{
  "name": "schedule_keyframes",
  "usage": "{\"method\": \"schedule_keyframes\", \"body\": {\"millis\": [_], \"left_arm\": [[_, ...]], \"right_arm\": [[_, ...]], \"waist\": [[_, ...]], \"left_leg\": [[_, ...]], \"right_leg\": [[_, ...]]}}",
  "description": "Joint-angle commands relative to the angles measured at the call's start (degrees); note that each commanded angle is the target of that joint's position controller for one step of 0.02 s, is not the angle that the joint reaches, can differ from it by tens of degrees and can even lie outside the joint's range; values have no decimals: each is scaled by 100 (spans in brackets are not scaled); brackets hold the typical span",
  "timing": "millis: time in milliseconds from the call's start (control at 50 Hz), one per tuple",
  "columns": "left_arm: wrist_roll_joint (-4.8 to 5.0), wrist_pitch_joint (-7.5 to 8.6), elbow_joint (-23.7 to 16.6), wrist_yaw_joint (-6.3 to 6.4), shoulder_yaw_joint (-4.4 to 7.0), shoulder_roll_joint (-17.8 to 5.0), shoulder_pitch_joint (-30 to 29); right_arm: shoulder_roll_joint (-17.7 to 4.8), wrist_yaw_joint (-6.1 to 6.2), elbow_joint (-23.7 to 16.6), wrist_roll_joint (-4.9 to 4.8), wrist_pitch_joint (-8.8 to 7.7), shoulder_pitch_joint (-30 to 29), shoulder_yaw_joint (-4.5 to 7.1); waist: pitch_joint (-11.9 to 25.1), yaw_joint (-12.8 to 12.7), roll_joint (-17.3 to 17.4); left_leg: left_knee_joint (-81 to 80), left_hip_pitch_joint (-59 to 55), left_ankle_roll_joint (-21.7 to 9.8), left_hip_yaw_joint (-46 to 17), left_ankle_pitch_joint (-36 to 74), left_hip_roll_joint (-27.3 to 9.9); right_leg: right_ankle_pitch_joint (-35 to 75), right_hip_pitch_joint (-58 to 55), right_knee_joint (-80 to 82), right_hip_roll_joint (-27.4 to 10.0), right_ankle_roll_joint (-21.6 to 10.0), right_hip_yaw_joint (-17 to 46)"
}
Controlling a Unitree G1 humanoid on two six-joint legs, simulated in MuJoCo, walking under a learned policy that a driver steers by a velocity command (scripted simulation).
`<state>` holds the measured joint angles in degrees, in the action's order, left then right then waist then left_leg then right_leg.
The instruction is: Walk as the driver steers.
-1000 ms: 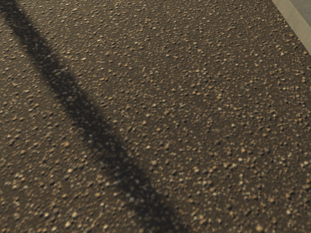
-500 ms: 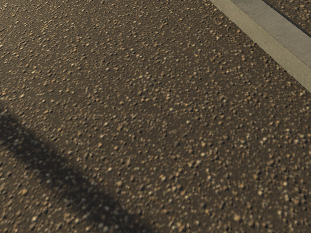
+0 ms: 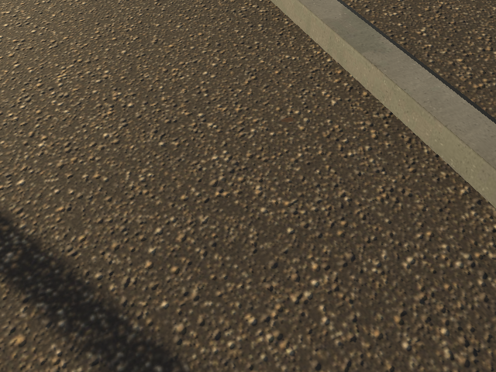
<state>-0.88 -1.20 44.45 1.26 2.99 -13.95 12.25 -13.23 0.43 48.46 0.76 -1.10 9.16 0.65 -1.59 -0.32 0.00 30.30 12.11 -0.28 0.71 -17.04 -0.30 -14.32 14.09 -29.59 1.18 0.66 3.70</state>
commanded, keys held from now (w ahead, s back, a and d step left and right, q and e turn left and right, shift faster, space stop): no key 1.00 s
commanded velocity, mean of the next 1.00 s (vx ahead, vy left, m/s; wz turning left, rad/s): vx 0.00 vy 0.00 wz -0.01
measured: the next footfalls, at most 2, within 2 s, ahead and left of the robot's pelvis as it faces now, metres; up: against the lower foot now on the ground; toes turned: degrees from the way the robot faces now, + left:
right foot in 1.96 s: +0.12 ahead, -0.14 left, +0.00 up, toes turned -2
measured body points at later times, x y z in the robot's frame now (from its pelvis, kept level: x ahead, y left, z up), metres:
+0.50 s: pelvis +0.01 +0.01 +0.00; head +0.02 +0.02 +0.45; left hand +0.08 +0.28 -0.14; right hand +0.08 -0.25 -0.14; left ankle -0.01 +0.12 -0.74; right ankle +0.02 -0.13 -0.74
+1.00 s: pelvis +0.01 +0.02 +0.01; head +0.02 +0.02 +0.45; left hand +0.04 +0.28 -0.15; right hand +0.04 -0.23 -0.14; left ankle -0.01 +0.12 -0.74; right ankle +0.02 -0.13 -0.74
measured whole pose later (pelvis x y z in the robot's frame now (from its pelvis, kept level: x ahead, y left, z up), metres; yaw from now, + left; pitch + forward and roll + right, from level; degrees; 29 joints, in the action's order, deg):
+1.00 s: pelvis +0.01 +0.02 +0.01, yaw +0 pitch -1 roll +0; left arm 0.0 -0.6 64.3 3.1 1.9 -12.2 11.9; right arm -12.6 1.3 60.6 0.1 -0.7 13.9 0.2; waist -2.0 0.2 -0.3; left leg 25.8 9.2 -2.2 1.0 -15.3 1.8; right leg -13.1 11.1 -25.4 -1.1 2.6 4.1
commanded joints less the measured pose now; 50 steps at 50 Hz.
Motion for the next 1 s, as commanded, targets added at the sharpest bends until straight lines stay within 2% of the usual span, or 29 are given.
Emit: {"method": "schedule_keyframes", "body": {"millis": [20,240,500,740,1000], "left_arm": [[12,87,-243,44,142,-545,-127],[45,66,376,138,165,-578,-27],[67,67,1123,174,122,-533,-61],[77,81,1612,188,44,-483,-1],[86,93,1900,201,-36,-409,144]], "right_arm": [[-696,13,-224,-12,-64,-81,152],[-668,9,272,-37,-57,-11,128],[-680,62,748,-48,-33,185,102],[-631,93,971,-55,-8,434,73],[-542,104,1079,-63,9,700,54]], "waist": [[250,60,-34],[159,46,17],[56,60,22],[-20,61,17],[-74,56,17]], "left_leg": [[-676,177,-163,-417,570,-378],[-815,102,-168,-348,800,-279],[-957,4,-200,-338,865,-222],[-1023,-24,-230,-341,847,-184],[-1050,-33,-254,-346,868,-156]], "right_leg": [[1030,-320,347,-280,-119,305],[1246,-536,433,-303,-70,260],[1138,-542,580,-273,-18,137],[997,-447,658,-262,14,58],[908,-356,688,-262,35,7]]}}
